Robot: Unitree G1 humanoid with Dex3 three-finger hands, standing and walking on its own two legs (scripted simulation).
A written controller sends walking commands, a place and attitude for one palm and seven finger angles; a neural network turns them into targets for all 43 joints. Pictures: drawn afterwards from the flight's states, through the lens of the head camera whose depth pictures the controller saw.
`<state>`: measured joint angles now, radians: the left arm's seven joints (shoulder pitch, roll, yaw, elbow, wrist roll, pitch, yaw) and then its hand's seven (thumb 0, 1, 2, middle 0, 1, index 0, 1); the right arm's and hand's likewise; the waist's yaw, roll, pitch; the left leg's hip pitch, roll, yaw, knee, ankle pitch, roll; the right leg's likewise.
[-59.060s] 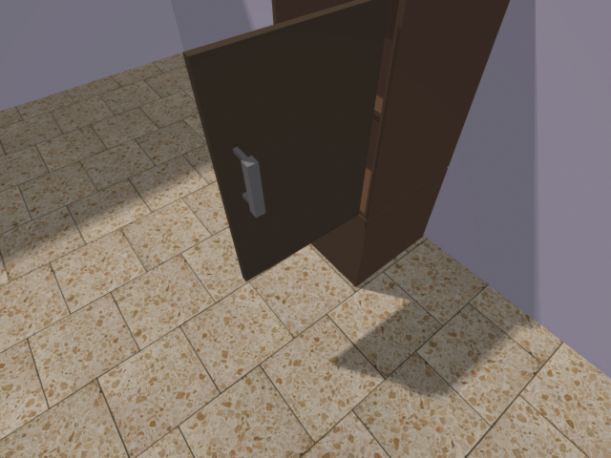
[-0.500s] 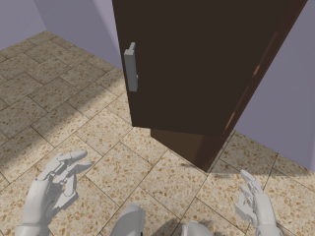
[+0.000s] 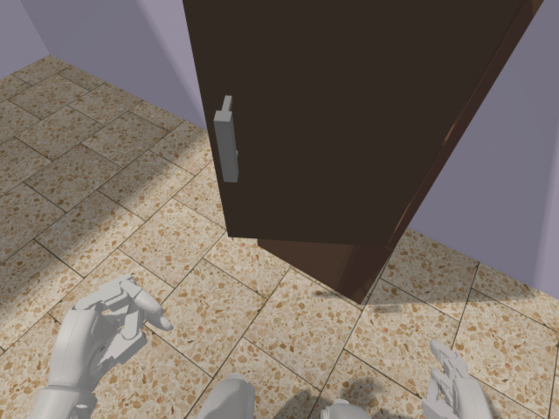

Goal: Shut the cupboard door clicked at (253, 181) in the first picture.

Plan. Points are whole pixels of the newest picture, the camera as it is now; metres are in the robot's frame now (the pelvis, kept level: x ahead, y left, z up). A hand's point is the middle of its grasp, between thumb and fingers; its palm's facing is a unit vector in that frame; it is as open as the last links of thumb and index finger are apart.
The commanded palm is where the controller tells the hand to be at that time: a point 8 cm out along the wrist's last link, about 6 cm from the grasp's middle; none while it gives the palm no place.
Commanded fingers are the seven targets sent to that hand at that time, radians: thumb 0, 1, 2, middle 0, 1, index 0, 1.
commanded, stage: raise the hand and make a fist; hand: left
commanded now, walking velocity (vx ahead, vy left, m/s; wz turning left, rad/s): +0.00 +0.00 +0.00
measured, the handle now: (229, 140) +0.51 +0.12 +0.09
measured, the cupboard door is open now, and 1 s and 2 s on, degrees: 29 29 29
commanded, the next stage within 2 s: bring the fist close to the handle in 0.90 s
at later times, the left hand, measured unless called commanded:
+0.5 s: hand (127, 319) +0.22 +0.19 +0.09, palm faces +0.00 -1.00 -0.04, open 3.1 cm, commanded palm +0.20 +0.24 +0.09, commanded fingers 0.00 0.90 0.90 -1.30 -1.50 -1.30 -1.50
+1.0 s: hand (142, 317) +0.22 +0.17 +0.09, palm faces +0.00 -1.00 -0.04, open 3.1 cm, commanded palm +0.20 +0.23 +0.09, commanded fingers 0.00 0.90 0.90 -1.30 -1.50 -1.30 -1.50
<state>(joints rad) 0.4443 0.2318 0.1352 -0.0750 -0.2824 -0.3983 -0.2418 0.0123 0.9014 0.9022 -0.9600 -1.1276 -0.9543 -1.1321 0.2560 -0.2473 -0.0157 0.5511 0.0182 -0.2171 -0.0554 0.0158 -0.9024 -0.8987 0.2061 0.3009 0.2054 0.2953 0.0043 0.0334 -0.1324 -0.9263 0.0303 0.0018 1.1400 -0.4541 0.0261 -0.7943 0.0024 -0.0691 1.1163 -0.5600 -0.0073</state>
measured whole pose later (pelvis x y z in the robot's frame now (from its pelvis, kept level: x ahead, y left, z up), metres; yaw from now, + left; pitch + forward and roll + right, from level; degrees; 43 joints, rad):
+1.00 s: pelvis +0.00 -0.01 +0.02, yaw +1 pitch +10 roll -2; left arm 0.37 0.25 0.14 -0.05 -0.30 -0.32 -0.25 0.01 0.90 0.90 -1.30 -1.50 -1.30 -1.50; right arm 0.26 -0.25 0.03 0.51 0.03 -0.18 -0.05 0.01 -0.90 -0.90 0.21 0.30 0.21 0.30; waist 0.01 0.05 -0.12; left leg -0.80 0.03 -0.01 1.04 -0.42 0.01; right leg -0.67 0.01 -0.08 1.02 -0.52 -0.02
